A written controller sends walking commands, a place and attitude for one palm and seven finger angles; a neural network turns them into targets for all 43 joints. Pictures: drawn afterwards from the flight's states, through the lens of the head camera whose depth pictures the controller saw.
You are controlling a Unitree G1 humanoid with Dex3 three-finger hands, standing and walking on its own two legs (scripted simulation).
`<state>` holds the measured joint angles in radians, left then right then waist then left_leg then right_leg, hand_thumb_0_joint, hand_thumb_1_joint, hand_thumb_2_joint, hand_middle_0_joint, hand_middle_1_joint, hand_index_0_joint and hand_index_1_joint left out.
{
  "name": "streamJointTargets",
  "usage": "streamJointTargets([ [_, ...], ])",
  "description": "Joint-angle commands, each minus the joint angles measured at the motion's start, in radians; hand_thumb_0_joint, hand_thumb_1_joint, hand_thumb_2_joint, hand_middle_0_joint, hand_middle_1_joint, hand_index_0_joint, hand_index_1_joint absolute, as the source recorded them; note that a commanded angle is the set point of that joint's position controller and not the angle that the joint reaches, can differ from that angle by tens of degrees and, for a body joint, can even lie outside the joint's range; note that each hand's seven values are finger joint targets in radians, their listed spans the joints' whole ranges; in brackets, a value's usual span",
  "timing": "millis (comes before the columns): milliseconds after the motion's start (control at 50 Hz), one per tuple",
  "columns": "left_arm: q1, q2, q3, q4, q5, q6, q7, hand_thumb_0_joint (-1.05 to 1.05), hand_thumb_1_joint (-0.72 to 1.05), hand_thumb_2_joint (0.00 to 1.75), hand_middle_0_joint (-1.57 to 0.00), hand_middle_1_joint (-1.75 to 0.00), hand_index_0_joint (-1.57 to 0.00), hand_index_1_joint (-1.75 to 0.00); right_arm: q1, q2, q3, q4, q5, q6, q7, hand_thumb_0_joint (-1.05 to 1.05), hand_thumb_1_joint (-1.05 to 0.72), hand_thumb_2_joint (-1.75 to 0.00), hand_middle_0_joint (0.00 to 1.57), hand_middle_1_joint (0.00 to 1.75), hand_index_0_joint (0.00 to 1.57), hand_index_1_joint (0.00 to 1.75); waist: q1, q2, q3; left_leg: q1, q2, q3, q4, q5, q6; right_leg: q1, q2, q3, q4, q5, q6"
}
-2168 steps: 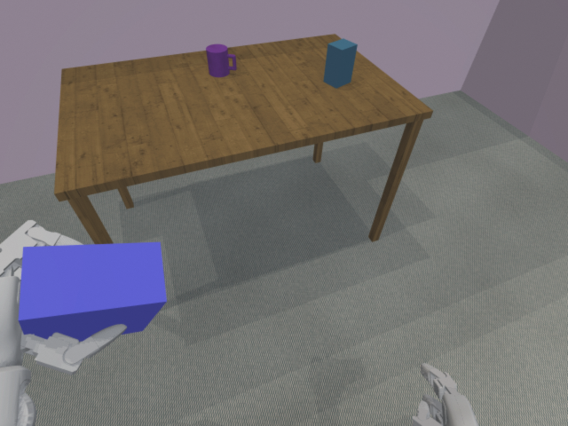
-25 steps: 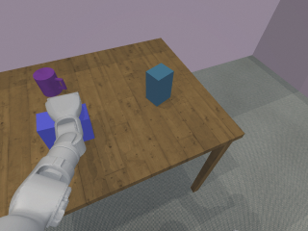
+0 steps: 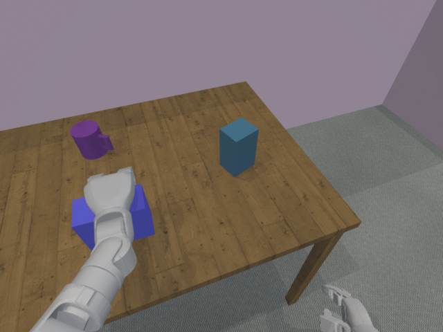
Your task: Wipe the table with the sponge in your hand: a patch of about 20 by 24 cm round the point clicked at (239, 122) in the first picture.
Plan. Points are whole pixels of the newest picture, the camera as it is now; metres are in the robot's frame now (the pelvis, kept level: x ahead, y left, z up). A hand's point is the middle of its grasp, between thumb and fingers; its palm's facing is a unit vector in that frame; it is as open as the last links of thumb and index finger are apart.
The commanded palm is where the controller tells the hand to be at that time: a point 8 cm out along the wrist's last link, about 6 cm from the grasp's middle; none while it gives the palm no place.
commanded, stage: wipe back along the third lane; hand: left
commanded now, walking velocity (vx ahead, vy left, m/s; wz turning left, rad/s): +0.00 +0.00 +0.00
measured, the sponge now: (119, 222) +0.33 +0.27 -0.04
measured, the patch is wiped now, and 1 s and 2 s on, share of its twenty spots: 1.00 1.00 1.00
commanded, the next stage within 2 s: slide back across to the middle lane in 1.66 s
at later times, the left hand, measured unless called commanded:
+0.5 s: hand (125, 225) +0.30 +0.23 +0.02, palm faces -0.03 -0.03 -1.00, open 10.5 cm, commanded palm +0.25 +0.20 +0.04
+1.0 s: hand (127, 237) +0.28 +0.22 +0.01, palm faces -0.04 -0.05 -1.00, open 10.4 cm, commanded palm +0.23 +0.20 +0.04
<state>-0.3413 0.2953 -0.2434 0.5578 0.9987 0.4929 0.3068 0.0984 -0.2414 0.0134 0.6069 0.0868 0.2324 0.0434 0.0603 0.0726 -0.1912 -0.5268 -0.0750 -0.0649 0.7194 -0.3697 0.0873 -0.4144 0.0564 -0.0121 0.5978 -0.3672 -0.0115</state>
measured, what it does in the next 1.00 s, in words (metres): stands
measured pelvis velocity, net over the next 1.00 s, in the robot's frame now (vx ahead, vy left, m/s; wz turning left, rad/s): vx -0.01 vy -0.03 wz -0.02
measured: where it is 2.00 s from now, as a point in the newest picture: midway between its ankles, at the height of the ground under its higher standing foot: outside the picture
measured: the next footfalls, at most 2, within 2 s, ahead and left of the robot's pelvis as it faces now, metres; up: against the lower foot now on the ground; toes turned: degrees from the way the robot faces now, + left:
none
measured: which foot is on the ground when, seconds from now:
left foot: down 0.00-1.00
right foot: down 0.00-1.00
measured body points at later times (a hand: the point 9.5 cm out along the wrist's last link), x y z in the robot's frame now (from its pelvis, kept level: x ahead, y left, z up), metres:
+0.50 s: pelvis -0.02 -0.02 +0.00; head -0.02 -0.04 +0.45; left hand +0.30 +0.23 +0.07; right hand +0.16 -0.26 -0.10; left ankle -0.02 +0.06 -0.72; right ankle -0.05 -0.13 -0.72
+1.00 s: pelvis -0.01 -0.03 +0.01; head -0.01 -0.05 +0.46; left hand +0.27 +0.22 +0.07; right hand +0.21 -0.26 -0.08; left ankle -0.02 +0.06 -0.72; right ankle -0.05 -0.13 -0.72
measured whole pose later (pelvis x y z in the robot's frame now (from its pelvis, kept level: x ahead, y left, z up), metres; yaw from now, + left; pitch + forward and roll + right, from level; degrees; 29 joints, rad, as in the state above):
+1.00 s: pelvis -0.01 -0.03 +0.01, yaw -1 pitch +6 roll -2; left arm -0.08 0.30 -0.22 0.34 0.99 0.50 0.28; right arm 0.07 -0.26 0.02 0.60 0.10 0.20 0.00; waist 0.06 0.07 -0.15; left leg -0.42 -0.05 -0.05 0.65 -0.34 0.05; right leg -0.34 0.08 0.01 0.58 -0.35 -0.05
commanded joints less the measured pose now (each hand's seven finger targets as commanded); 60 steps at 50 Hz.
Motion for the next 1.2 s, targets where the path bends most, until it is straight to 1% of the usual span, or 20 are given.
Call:
streamJointTargets([
  [0,0.046,-0.052,-0.041,-0.037,-0.046,-0.001,-0.073,0.00,0.10,1.30,-1.20,-1.60,-1.20,-1.60,-0.095,-0.129,-0.037,-0.142,0.007,-0.040,-0.011,0.00,-0.90,-0.90,0.20,0.30,0.20,0.30,-0.036,-0.119,-0.133,0.217,0.082,-0.037,-0.066,0.557,-0.065,0.047,0.005,-0.050,-0.019,0.460,-0.067],
  [20,0.044,-0.007,-0.002,-0.050,-0.040,-0.002,-0.070,0.00,0.10,1.30,-1.20,-1.60,-1.20,-1.60,-0.098,-0.134,-0.038,-0.139,0.007,-0.041,-0.012,0.00,-0.90,-0.90,0.20,0.30,0.20,0.30,-0.029,-0.110,-0.135,0.218,0.087,-0.046,-0.071,0.554,-0.071,0.047,0.007,-0.044,-0.017,0.450,-0.071],
  [120,0.057,0.006,0.011,-0.061,-0.036,0.009,-0.069,0.00,0.10,1.30,-1.20,-1.60,-1.20,-1.60,-0.107,-0.136,-0.037,-0.141,0.009,-0.048,-0.020,0.00,-0.90,-0.90,0.20,0.30,0.20,0.30,-0.028,-0.123,-0.112,0.196,0.076,-0.029,-0.084,0.455,-0.058,0.060,0.008,-0.036,-0.029,0.428,-0.073],
  [180,0.065,-0.038,-0.038,-0.066,-0.035,0.013,-0.075,0.00,0.10,1.30,-1.20,-1.60,-1.20,-1.60,-0.121,-0.129,-0.032,-0.150,0.012,-0.051,-0.024,0.00,-0.90,-0.90,0.20,0.30,0.20,0.30,-0.030,-0.110,-0.082,0.183,0.068,-0.020,-0.099,0.378,-0.053,0.050,0.007,-0.039,-0.037,0.370,-0.073],
  [320,0.081,0.026,0.023,-0.066,-0.041,0.009,-0.076,0.00,0.10,1.30,-1.20,-1.60,-1.20,-1.60,-0.123,-0.138,-0.033,-0.149,0.015,-0.058,-0.037,0.00,-0.90,-0.90,0.20,0.30,0.20,0.30,-0.017,-0.128,-0.076,0.151,0.057,-0.012,-0.119,0.275,-0.045,0.072,0.007,-0.021,-0.055,0.314,-0.076],
  [400,0.121,-0.002,-0.002,-0.085,-0.052,0.000,-0.079,0.00,0.10,1.30,-1.20,-1.60,-1.20,-1.60,-0.133,-0.134,-0.030,-0.156,0.015,-0.062,-0.042,0.00,-0.90,-0.90,0.20,0.30,0.20,0.30,-0.019,-0.137,-0.063,0.140,0.048,0.004,-0.119,0.256,-0.039,0.088,0.003,-0.009,-0.067,0.332,-0.070],
  [420,0.141,0.040,0.043,-0.087,-0.051,0.000,-0.075,0.00,0.10,1.30,-1.20,-1.60,-1.20,-1.60,-0.134,-0.138,-0.034,-0.155,0.016,-0.062,-0.041,0.00,-0.90,-0.90,0.20,0.30,0.20,0.30,-0.008,-0.129,-0.060,0.140,0.051,-0.004,-0.126,0.253,-0.042,0.091,0.004,-0.008,-0.066,0.315,-0.074],
  [480,0.152,-0.021,-0.018,-0.106,-0.056,0.003,-0.080,0.00,0.10,1.30,-1.20,-1.60,-1.20,-1.60,-0.145,-0.131,-0.030,-0.162,0.017,-0.064,-0.040,0.00,-0.90,-0.90,0.20,0.30,0.20,0.30,-0.018,-0.127,-0.030,0.142,0.049,0.003,-0.129,0.235,-0.038,0.078,0.004,-0.011,-0.078,0.294,-0.070],
  [620,0.241,0.023,0.029,-0.154,-0.062,0.000,-0.076,0.00,0.10,1.30,-1.20,-1.60,-1.20,-1.60,-0.155,-0.136,-0.036,-0.163,0.017,-0.068,-0.037,0.00,-0.90,-0.90,0.20,0.30,0.20,0.30,-0.005,-0.172,-0.050,0.147,0.046,0.004,-0.126,0.255,-0.038,0.117,0.001,0.014,-0.078,0.361,-0.069],
  [680,0.308,-0.013,0.000,-0.201,-0.077,0.000,-0.077,0.00,0.10,1.30,-1.20,-1.60,-1.20,-1.60,-0.166,-0.128,-0.032,-0.176,0.017,-0.072,-0.035,0.00,-0.90,-0.90,0.20,0.30,0.20,0.30,-0.002,-0.173,-0.053,0.156,0.040,0.015,-0.120,0.282,-0.034,0.145,-0.003,0.015,-0.075,0.425,-0.065],
  [720,0.345,0.031,0.045,-0.216,-0.076,0.004,-0.074,0.00,0.10,1.30,-1.20,-1.60,-1.20,-1.60,-0.175,-0.132,-0.034,-0.171,0.019,-0.072,-0.033,0.00,-0.90,-0.90,0.20,0.30,0.20,0.30,0.007,-0.174,-0.045,0.161,0.042,0.011,-0.121,0.297,-0.038,0.154,-0.004,0.029,-0.076,0.453,-0.067],
  [780,0.292,-0.003,0.002,-0.240,-0.073,0.014,-0.077,0.00,0.10,1.30,-1.20,-1.60,-1.20,-1.60,-0.180,-0.126,-0.029,-0.172,0.019,-0.069,-0.036,0.00,-0.90,-0.90,0.20,0.30,0.20,0.30,-0.011,-0.157,-0.006,0.165,0.042,0.016,-0.126,0.289,-0.036,0.131,-0.002,0.022,-0.082,0.441,-0.065],
  [820,0.273,0.056,0.056,-0.234,-0.066,0.021,-0.072,0.00,0.10,1.30,-1.20,-1.60,-1.20,-1.60,-0.181,-0.135,-0.029,-0.163,0.017,-0.068,-0.042,0.00,-0.90,-0.90,0.20,0.30,0.20,0.30,-0.001,-0.148,-0.013,0.165,0.041,0.012,-0.132,0.280,-0.039,0.130,-0.001,0.034,-0.085,0.430,-0.067],
  [880,0.240,0.012,0.014,-0.216,-0.057,0.020,-0.076,0.00,0.10,1.30,-1.20,-1.60,-1.20,-1.60,-0.171,-0.128,-0.029,-0.162,0.016,-0.072,-0.047,0.00,-0.90,-0.90,0.20,0.30,0.20,0.30,-0.015,-0.154,-0.021,0.173,0.037,0.019,-0.123,0.294,-0.038,0.126,-0.001,0.031,-0.080,0.448,-0.065],
  [920,0.264,0.076,0.079,-0.200,-0.049,0.012,-0.073,0.00,0.10,1.30,-1.20,-1.60,-1.20,-1.60,-0.169,-0.135,-0.030,-0.154,0.015,-0.074,-0.050,0.00,-0.90,-0.90,0.20,0.30,0.20,0.30,0.002,-0.155,-0.050,0.175,0.037,0.014,-0.119,0.315,-0.042,0.144,-0.002,0.045,-0.075,0.480,-0.069],
  [980,0.320,0.003,0.021,-0.224,-0.050,-0.009,-0.074,0.00,0.10,1.30,-1.20,-1.60,-1.20,-1.60,-0.167,-0.123,-0.031,-0.168,0.012,-0.083,-0.044,0.00,-0.90,-0.90,0.20,0.30,0.20,0.30,-0.003,-0.152,-0.082,0.187,0.035,0.022,-0.101,0.363,-0.042,0.161,-0.006,0.033,-0.055,0.558,-0.066],
  [1020,0.321,0.039,0.054,-0.206,-0.041,-0.011,-0.070,0.00,0.10,1.30,-1.20,-1.60,-1.20,-1.60,-0.169,-0.130,-0.032,-0.159,0.012,-0.082,-0.043,0.00,-0.90,-0.90,0.20,0.30,0.20,0.30,0.002,-0.159,-0.073,0.176,0.039,0.012,-0.106,0.357,-0.046,0.147,-0.003,0.039,-0.054,0.540,-0.069],
  [1100,0.264,0.005,0.014,-0.208,-0.038,0.002,-0.070,0.00,0.10,1.30,-1.20,-1.60,-1.20,-1.60,-0.164,-0.127,-0.034,-0.162,0.013,-0.081,-0.045,0.00,-0.90,-0.90,0.20,0.30,0.20,0.30,-0.013,-0.176,-0.049,0.168,0.038,0.018,-0.104,0.326,-0.040,0.124,-0.004,0.028,-0.063,0.498,-0.063],
  [1120,0.276,0.058,0.066,-0.207,-0.036,0.005,-0.066,0.00,0.10,1.30,-1.20,-1.60,-1.20,-1.60,-0.167,-0.133,-0.036,-0.160,0.013,-0.081,-0.046,0.00,-0.90,-0.90,0.20,0.30,0.20,0.30,-0.001,-0.156,-0.055,0.165,0.039,0.011,-0.109,0.319,-0.043,0.128,-0.001,0.038,-0.063,0.482,-0.069],
  [1180,0.276,0.001,0.011,-0.204,-0.037,0.007,-0.071,0.00,0.10,1.30,-1.20,-1.60,-1.20,-1.60,-0.165,-0.127,-0.033,-0.165,0.015,-0.082,-0.047,0.00,-0.90,-0.90,0.20,0.30,0.20,0.30,-0.011,-0.166,-0.047,0.163,0.040,0.014,-0.105,0.313,-0.042,0.113,-0.001,0.022,-0.056,0.461,-0.065],
])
